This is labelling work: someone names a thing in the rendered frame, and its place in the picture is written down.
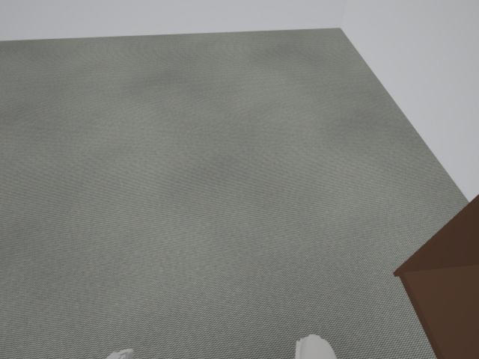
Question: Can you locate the wardrobe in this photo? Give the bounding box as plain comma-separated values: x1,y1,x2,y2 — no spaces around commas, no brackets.
393,195,479,359

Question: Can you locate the robot right thigh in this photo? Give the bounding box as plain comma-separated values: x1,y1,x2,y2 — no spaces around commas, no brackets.
295,337,337,359

